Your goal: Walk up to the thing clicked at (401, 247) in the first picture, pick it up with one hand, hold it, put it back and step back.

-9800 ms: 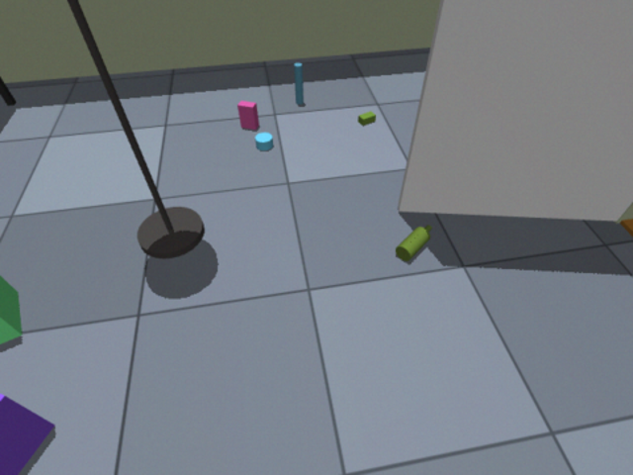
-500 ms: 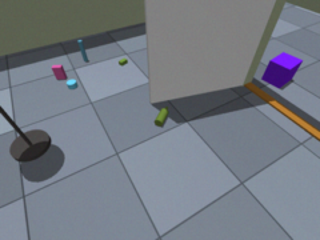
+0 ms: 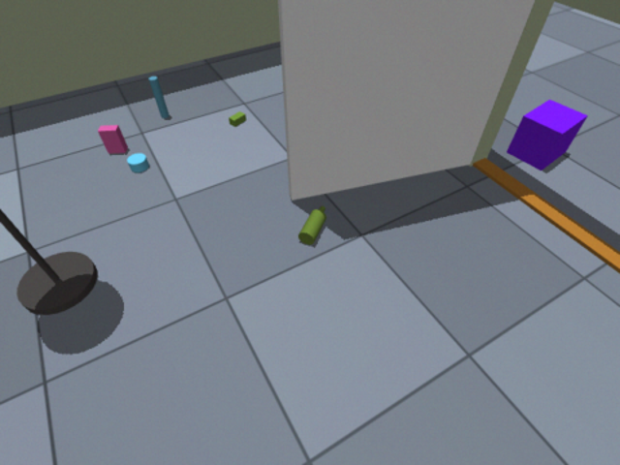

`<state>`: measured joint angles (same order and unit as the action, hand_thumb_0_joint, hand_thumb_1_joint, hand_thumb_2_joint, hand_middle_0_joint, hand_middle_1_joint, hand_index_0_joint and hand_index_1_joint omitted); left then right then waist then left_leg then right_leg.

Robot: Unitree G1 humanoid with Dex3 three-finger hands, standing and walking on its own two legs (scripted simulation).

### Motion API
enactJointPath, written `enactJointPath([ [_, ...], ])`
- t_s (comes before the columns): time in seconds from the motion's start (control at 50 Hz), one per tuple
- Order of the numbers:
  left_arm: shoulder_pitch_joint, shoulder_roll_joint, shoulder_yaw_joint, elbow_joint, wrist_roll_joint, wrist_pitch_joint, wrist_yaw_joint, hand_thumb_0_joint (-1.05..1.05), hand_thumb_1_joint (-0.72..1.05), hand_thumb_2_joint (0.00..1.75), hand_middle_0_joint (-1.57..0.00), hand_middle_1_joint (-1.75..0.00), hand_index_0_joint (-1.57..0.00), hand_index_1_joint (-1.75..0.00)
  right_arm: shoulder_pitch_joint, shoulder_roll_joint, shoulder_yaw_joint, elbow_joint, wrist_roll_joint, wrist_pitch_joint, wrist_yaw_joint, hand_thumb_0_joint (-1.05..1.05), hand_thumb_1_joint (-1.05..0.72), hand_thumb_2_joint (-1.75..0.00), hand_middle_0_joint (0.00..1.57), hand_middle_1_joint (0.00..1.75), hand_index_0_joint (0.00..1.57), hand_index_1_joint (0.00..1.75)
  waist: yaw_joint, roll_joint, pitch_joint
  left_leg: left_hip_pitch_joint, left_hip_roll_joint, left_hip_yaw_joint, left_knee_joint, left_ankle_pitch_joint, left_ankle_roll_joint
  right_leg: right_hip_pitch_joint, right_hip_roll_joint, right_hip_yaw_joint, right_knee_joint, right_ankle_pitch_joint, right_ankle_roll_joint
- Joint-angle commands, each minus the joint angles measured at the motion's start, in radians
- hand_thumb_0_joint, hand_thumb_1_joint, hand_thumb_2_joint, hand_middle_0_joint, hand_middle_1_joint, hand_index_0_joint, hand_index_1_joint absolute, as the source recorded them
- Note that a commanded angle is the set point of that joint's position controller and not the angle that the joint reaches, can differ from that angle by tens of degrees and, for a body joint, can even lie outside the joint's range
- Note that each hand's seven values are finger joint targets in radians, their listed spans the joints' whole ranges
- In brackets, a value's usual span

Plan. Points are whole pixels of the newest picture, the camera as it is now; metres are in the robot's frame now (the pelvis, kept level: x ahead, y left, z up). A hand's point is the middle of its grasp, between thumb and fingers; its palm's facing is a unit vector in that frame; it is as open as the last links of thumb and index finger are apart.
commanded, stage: stand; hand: left
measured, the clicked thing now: (314, 222) +1.20 +0.01 -0.75
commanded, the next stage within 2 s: walk up in 0.72 s
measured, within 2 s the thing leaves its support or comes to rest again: neither
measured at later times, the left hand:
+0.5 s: hand out of the picture +0.08 +0.25 -0.16, palm faces -0.04 -0.94 -0.35, open 7.4 cm
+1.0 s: hand out of the picture +0.10 +0.34 -0.18, palm faces +0.19 -0.92 -0.34, open 7.4 cm
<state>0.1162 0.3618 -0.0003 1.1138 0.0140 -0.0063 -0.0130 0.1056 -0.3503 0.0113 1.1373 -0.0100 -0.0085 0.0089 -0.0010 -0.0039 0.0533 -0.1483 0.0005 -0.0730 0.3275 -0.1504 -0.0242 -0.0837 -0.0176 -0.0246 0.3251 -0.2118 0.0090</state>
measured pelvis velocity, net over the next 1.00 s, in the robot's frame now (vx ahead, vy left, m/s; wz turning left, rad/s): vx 0.06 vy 0.03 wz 0.21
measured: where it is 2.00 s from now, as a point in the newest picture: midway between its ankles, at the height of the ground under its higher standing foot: (345, 375)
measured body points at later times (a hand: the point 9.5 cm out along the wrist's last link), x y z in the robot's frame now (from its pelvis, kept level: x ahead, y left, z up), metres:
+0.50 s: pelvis +0.01 +0.00 +0.00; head +0.02 +0.00 +0.45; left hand +0.08 +0.30 -0.13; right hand +0.08 -0.30 -0.13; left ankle +0.02 +0.14 -0.75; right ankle -0.02 -0.12 -0.75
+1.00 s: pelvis +0.06 +0.03 -0.03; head +0.06 +0.07 +0.41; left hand +0.09 +0.39 -0.15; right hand +0.16 -0.34 -0.09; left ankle +0.11 +0.15 -0.75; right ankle -0.01 -0.12 -0.72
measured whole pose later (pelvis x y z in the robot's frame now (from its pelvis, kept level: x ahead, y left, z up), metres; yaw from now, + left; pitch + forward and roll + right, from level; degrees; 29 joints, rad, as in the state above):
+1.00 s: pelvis +0.06 +0.03 -0.03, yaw +12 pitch -2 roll +1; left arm 0.16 0.48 0.15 0.88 0.09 0.06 -0.11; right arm 0.35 -0.49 -0.11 0.97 -0.03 -0.07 0.02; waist 0.01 -0.11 0.05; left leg -0.38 0.02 0.10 0.66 -0.23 0.04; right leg -0.18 -0.10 -0.09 0.87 -0.51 -0.07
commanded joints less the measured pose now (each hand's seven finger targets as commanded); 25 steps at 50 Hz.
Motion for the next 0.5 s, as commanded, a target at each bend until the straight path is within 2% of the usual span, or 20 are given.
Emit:
enactJointPath([
  [0.0,-0.021,0.209,0.041,-0.056,-0.006,-0.021,0.018,0.0,0.9,0.9,-0.2,-0.3,-0.2,-0.3,-0.029,-0.218,-0.045,-0.059,0.003,-0.021,-0.02,0.0,-0.9,-0.9,0.2,0.3,0.2,0.3,0.005,0.01,-0.085,0.03,0.11,-0.07,-0.026,0.182,0.032,0.002,-0.113,0.084,-0.052,0.11,-0.029],
  [0.1,-0.025,0.21,0.042,-0.059,-0.008,-0.023,0.019,0.0,0.9,0.9,-0.2,-0.3,-0.2,-0.3,-0.026,-0.216,-0.043,-0.062,0.004,-0.021,-0.02,0.0,-0.9,-0.9,0.2,0.3,0.2,0.3,0.003,0.013,-0.106,0.039,0.114,-0.067,-0.013,0.209,0.038,0.023,-0.119,0.085,-0.045,0.162,-0.027],
  [0.18,-0.027,0.212,0.042,-0.057,-0.007,-0.019,0.019,0.0,0.9,0.9,-0.2,-0.3,-0.2,-0.3,-0.028,-0.216,-0.043,-0.061,0.005,-0.017,-0.02,0.0,-0.9,-0.9,0.2,0.3,0.2,0.3,0.0,0.005,-0.06,0.026,0.107,-0.07,-0.034,0.144,0.029,-0.017,-0.11,0.085,-0.059,0.083,-0.028],
  [0.24,-0.023,0.216,0.044,-0.057,-0.006,-0.02,0.019,0.0,0.9,0.9,-0.2,-0.3,-0.2,-0.3,-0.025,-0.22,-0.044,-0.062,0.003,-0.017,-0.021,0.0,-0.9,-0.9,0.2,0.3,0.2,0.3,0.004,0.008,-0.089,0.037,0.111,-0.066,-0.024,0.172,0.033,0.009,-0.115,0.087,-0.052,0.116,-0.03],
  [0.28,-0.017,0.211,0.042,-0.054,-0.006,-0.021,0.02,0.0,0.9,0.9,-0.2,-0.3,-0.2,-0.3,-0.036,-0.21,-0.042,-0.065,0.005,-0.019,-0.02,0.0,-0.9,-0.9,0.2,0.3,0.2,0.3,0.006,0.006,-0.077,0.031,0.109,-0.069,-0.027,0.19,0.032,0.009,-0.112,0.082,-0.054,0.134,-0.028],
  [0.38,-0.021,0.212,0.043,-0.056,-0.007,-0.02,0.019,0.0,0.9,0.9,-0.2,-0.3,-0.2,-0.3,-0.024,-0.215,-0.042,-0.063,0.005,-0.019,-0.02,0.0,-0.9,-0.9,0.2,0.3,0.2,0.3,0.002,0.009,-0.07,0.03,0.106,-0.067,-0.032,0.165,0.028,-0.001,-0.111,0.085,-0.059,0.109,-0.03],
  [0.42,-0.018,0.212,0.044,-0.059,-0.005,-0.019,0.02,0.0,0.9,0.9,-0.2,-0.3,-0.2,-0.3,-0.037,-0.215,-0.043,-0.069,0.003,-0.02,-0.021,0.0,-0.9,-0.9,0.2,0.3,0.2,0.3,0.008,0.014,-0.089,0.044,0.113,-0.067,-0.022,0.21,0.03,0.01,-0.113,0.081,-0.048,0.152,-0.029],
  [0.48,-0.019,0.209,0.043,-0.056,-0.007,-0.021,0.02,0.0,0.9,0.9,-0.2,-0.3,-0.2,-0.3,-0.024,-0.214,-0.04,-0.068,0.004,-0.019,-0.022,0.0,-0.9,-0.9,0.2,0.3,0.2,0.3,0.005,0.007,-0.088,0.042,0.113,-0.064,-0.017,0.202,0.034,0.019,-0.117,0.087,-0.051,0.155,-0.029],
])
